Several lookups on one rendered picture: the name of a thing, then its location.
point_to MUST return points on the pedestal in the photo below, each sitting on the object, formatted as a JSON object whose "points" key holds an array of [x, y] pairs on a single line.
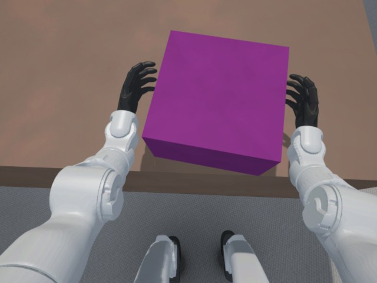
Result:
{"points": [[63, 64]]}

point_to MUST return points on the right robot upper arm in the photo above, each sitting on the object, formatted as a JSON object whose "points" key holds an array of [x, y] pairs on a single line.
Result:
{"points": [[345, 222]]}

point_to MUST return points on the robot left forearm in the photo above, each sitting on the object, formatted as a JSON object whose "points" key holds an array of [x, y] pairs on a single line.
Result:
{"points": [[118, 152]]}

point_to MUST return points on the robot left foot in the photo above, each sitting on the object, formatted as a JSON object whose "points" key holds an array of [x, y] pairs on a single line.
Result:
{"points": [[177, 242]]}

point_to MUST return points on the right robot hand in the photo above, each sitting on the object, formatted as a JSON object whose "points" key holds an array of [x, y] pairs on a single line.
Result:
{"points": [[306, 109]]}

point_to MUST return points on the robot right thigh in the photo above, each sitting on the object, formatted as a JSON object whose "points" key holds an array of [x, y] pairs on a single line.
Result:
{"points": [[241, 261]]}

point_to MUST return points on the left robot hand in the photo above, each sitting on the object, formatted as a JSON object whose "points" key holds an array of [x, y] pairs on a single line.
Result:
{"points": [[131, 91]]}

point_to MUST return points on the robot right forearm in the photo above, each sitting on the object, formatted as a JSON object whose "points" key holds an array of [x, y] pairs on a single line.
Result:
{"points": [[307, 167]]}

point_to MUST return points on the carton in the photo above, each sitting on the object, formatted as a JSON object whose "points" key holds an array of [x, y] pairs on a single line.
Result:
{"points": [[219, 102]]}

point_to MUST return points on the left robot upper arm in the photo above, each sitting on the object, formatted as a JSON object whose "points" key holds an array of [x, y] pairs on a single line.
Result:
{"points": [[83, 199]]}

